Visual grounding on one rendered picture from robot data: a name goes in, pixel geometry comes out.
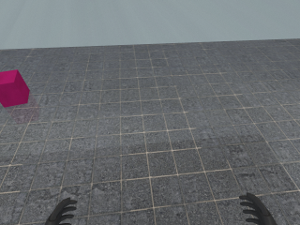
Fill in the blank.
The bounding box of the robot left hand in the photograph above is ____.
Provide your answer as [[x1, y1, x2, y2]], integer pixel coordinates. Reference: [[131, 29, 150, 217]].
[[44, 197, 77, 225]]

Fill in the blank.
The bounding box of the robot right hand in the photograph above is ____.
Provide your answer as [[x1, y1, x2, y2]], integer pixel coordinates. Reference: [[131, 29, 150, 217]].
[[239, 192, 277, 225]]

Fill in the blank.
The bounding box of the carton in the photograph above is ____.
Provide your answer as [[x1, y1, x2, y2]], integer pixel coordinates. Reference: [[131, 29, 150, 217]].
[[0, 69, 30, 108]]

